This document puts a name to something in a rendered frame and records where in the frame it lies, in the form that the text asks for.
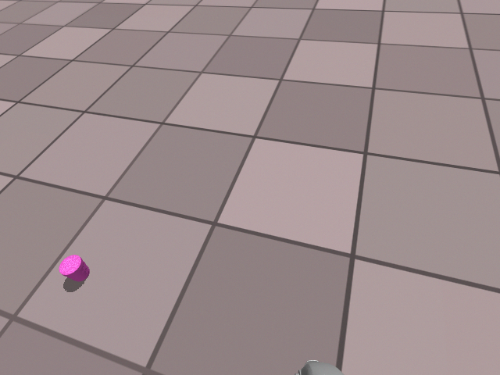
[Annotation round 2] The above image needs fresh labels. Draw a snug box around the cup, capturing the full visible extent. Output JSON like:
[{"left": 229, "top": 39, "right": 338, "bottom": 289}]
[{"left": 59, "top": 255, "right": 90, "bottom": 281}]

